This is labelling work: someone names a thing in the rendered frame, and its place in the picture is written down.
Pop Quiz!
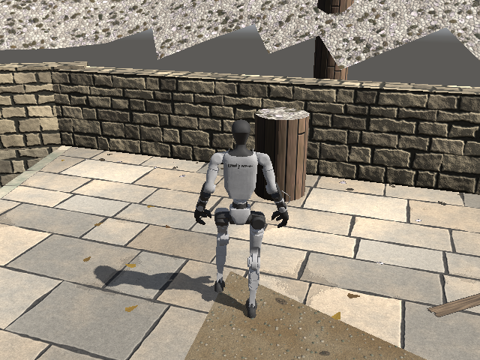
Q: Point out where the robot left upper arm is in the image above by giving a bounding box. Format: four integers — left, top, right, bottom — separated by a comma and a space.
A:
203, 151, 225, 194

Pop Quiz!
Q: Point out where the left robot forearm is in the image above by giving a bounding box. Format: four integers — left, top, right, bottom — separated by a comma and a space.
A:
196, 182, 211, 212

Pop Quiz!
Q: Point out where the robot right upper arm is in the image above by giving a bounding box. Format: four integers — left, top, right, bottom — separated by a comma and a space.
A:
256, 152, 278, 194

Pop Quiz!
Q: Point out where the right robot forearm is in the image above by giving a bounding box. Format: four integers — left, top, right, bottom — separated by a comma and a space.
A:
271, 182, 287, 213

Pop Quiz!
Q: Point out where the left robot thigh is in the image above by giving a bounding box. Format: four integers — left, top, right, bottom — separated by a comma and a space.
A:
214, 208, 230, 246

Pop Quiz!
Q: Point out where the robot left hand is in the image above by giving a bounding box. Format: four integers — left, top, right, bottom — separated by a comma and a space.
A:
194, 209, 212, 225

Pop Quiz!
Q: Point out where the right robot foot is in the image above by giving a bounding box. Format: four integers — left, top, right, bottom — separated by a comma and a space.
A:
246, 298, 257, 318

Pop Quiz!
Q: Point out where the robot right hand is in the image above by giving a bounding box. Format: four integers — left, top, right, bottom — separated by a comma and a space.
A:
271, 210, 289, 228

